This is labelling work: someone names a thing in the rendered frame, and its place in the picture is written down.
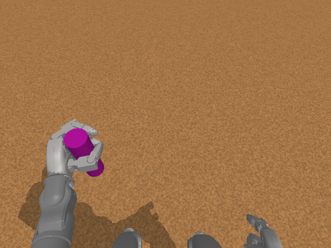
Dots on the can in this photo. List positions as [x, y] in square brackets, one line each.
[79, 144]

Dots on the left robot arm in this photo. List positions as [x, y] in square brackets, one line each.
[56, 222]

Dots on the right robot hand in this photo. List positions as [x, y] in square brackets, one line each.
[268, 239]

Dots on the left robot hand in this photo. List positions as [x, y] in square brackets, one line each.
[59, 159]

